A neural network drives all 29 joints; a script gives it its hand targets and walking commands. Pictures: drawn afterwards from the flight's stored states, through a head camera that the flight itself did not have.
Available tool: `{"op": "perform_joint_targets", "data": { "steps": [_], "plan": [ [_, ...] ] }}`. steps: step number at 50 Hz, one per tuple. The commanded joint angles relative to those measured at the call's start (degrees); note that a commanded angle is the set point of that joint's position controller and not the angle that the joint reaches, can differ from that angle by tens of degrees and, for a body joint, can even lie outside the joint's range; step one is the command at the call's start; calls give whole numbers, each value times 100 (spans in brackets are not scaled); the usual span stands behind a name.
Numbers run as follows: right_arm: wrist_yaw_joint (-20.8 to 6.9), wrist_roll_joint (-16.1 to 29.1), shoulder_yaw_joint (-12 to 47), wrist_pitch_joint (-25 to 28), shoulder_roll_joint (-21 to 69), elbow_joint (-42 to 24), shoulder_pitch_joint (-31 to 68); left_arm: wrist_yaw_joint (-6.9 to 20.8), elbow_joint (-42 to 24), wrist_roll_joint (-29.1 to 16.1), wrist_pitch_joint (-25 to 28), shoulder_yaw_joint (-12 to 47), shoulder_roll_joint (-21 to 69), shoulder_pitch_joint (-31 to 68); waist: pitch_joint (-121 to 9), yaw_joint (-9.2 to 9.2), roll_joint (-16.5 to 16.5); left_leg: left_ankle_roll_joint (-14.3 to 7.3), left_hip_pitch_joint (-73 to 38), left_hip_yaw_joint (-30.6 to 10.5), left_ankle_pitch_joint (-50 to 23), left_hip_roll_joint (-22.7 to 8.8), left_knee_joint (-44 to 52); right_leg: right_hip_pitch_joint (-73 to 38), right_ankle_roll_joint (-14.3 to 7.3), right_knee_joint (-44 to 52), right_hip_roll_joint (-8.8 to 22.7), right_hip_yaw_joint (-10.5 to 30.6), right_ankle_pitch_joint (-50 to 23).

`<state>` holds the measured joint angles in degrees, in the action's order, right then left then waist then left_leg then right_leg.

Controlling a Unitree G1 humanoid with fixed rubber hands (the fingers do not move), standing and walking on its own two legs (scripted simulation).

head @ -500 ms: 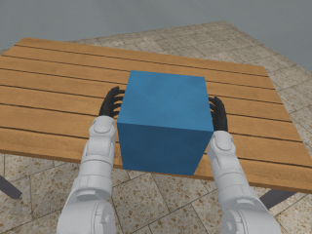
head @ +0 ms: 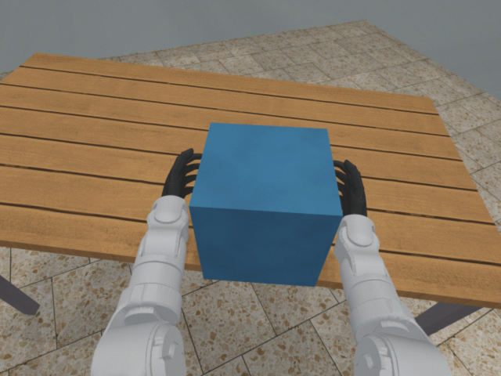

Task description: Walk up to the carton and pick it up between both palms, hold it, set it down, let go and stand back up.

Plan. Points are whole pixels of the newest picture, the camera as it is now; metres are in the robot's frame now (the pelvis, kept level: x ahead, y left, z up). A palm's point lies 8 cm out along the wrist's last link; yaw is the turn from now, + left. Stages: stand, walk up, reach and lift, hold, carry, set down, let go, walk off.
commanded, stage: set down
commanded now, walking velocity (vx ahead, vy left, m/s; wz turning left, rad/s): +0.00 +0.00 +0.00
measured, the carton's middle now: (263, 206) +0.40 -0.01 +0.03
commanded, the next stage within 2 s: none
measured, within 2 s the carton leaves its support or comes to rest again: rests again in 0.56 s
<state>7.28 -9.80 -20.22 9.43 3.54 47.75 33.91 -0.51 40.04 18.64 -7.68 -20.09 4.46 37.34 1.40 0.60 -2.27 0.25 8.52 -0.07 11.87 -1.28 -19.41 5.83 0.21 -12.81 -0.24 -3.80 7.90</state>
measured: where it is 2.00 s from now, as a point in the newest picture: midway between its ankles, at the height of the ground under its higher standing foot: outside the picture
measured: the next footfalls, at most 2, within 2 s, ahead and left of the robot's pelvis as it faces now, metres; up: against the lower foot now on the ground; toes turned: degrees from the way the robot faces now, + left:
none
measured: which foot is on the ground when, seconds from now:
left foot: down 0.00-1.00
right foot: down 0.00-1.00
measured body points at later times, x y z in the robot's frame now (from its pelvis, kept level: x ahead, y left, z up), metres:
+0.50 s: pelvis -0.01 +0.00 +0.00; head +0.03 +0.02 +0.45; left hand +0.40 +0.14 +0.05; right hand +0.38 -0.16 +0.06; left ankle -0.02 +0.11 -0.75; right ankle -0.01 -0.12 -0.75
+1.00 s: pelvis -0.01 +0.00 +0.00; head +0.04 +0.02 +0.45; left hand +0.40 +0.14 +0.05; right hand +0.37 -0.16 +0.05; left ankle -0.02 +0.11 -0.75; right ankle -0.01 -0.12 -0.75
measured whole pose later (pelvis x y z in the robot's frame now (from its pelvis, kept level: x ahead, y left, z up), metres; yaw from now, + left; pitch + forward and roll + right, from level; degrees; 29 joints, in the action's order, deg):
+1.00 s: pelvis -0.01 +0.00 +0.00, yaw -1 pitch +4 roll -1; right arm 5.2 -21.1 -31.1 19.2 6.1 50.7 33.6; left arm 0.1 49.4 21.8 6.1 -26.6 6.3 38.9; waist 1.5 -0.7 -1.1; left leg -0.3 11.5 1.1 10.1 -0.9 -17.8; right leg 10.0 0.4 -13.1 0.2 -2.8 6.8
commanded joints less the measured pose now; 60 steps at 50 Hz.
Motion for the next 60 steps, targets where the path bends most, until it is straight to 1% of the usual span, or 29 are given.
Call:
{"op": "perform_joint_targets", "data": {
  "steps": [1, 3, 6, 8, 12, 16, 17, 21, 26, 27, 31, 33, 34, 38, 39, 44, 47, 48, 52, 54, 60],
  "plan": [
    [-854, -275, 1856, 391, 2847, -647, 3568, 600, -296, -176, 428, 1849, 3081, 3016, -3000, 32, 350, 372, -586, 417, -2581, 179, -54, -1403, 119, -464, -193, -298, -2608],
    [-866, -338, 1821, 391, 2871, -522, 3516, 597, -137, -130, 476, 1757, 3035, 2983, -2847, 11, 302, 350, -478, 440, -2466, 166, -21, -1409, 116, -451, -190, -294, -2524],
    [-886, -405, 1726, 429, 2885, -469, 3498, 605, -147, -132, 568, 1712, 3019, 3041, -2912, 25, 320, 317, -359, 447, -2310, 173, 51, -1450, 127, -455, -157, -260, -2491],
    [-899, -486, 1676, 474, 2901, -462, 3524, 596, -29, -124, 639, 1669, 3046, 3079, -2900, 17, 316, 309, -294, 475, -2225, 172, 68, -1460, 132, -446, -148, -259, -2397],
    [-937, -614, 1554, 552, 2939, -299, 3454, 567, 84, -93, 794, 1632, 3024, 3116, -2916, 41, 299, 316, -321, 466, -2231, 145, 60, -1377, 104, -434, -153, -262, -2351],
    [-964, -768, 1400, 620, 2942, -175, 3417, 569, 293, -17, 902, 1504, 3019, 3056, -2783, -20, 345, 299, -237, 498, -2065, 141, 121, -1283, 75, -382, -136, -265, -2049],
    [-972, -776, 1426, 643, 2964, -187, 3408, 567, 342, 9, 935, 1434, 3008, 2996, -2784, -64, 313, 272, -206, 504, -2068, 139, 135, -1309, 78, -385, -133, -265, -2056],
    [-974, -885, 1363, 730, 3055, -117, 3378, 536, 340, 23, 1105, 1414, 2964, 3122, -2899, -54, 298, 246, -35, 535, -2018, 143, 152, -1426, 97, -446, -113, -226, -2202],
    [-978, -1022, 1299, 864, 3051, -61, 3349, 504, 534, 72, 1269, 1362, 2956, 3029, -2944, -65, 258, 210, 19, 526, -1937, 133, 164, -1340, 90, -436, -91, -218, -2140],
    [-978, -1077, 1245, 856, 3049, 67, 3277, 509, 619, 112, 1284, 1305, 2914, 3000, -2810, -55, 228, 200, 68, 537, -1877, 130, 189, -1337, 88, -423, -93, -221, -2084],
    [-967, -1189, 1156, 898, 3067, 209, 3146, 548, 728, 147, 1373, 1194, 2856, 2943, -2666, -57, 194, 167, 191, 552, -1725, 125, 253, -1380, 94, -407, -73, -190, -2018],
    [-966, -1238, 1119, 915, 3086, 226, 3148, 565, 826, 192, 1414, 1073, 2815, 2932, -2609, -96, 140, 123, 318, 579, -1568, 143, 292, -1413, 120, -411, -46, -184, -1933],
    [-967, -1282, 1063, 909, 3118, 295, 3071, 571, 839, 236, 1429, 1048, 2807, 2928, -2518, -71, 153, 118, 352, 584, -1515, 133, 323, -1410, 113, -396, -53, -176, -1900],
    [-973, -1384, 934, 954, 3060, 301, 3070, 576, 931, 298, 1460, 955, 2786, 2847, -2437, -92, 187, 99, 267, 594, -1425, 123, 361, -1273, 94, -328, -53, -182, -1642],
    [-973, -1405, 911, 963, 3079, 311, 3057, 580, 925, 315, 1465, 910, 2767, 2838, -2405, -111, 137, 91, 280, 607, -1447, 122, 360, -1284, 100, -333, -58, -192, -1638],
    [-969, -1486, 877, 1030, 3081, 308, 2925, 599, 972, 410, 1496, 828, 2749, 2664, -2382, -126, 122, 67, 340, 625, -1489, 125, 370, -1333, 121, -354, -58, -183, -1731],
    [-985, -1561, 789, 1080, 3059, 364, 2920, 573, 969, 436, 1539, 797, 2757, 2647, -2334, -140, 138, 82, 256, 616, -1481, 112, 350, -1150, 97, -316, -72, -219, -1541],
    [-989, -1591, 749, 1085, 3044, 403, 2883, 572, 1017, 468, 1543, 765, 2729, 2631, -2272, -114, 120, 74, 269, 615, -1428, 108, 355, -1125, 92, -294, -72, -236, -1446],
    [-1014, -1661, 617, 1095, 2999, 405, 2856, 567, 1059, 544, 1543, 668, 2675, 2560, -2147, -144, 133, 52, 311, 624, -1263, 87, 394, -1015, 73, -251, -56, -224, -1221],
    [-1021, -1674, 629, 1099, 3004, 405, 2792, 569, 1069, 554, 1541, 630, 2637, 2475, -2149, -159, 80, 22, 308, 636, -1279, 95, 383, -1025, 91, -273, -52, -217, -1248],
    [-1035, -1726, 501, 1095, 2962, 463, 2616, 589, 1022, 663, 1528, 532, 2596, 2340, -2006, -159, 136, 30, 293, 650, -1277, 97, 400, -979, 99, -246, -44, -213, -1196]
  ]
}}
